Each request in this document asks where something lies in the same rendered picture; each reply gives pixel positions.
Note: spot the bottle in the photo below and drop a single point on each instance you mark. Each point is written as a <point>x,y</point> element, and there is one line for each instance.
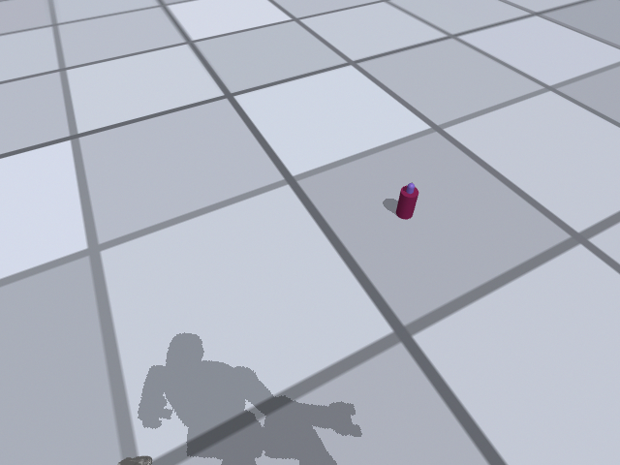
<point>407,201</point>

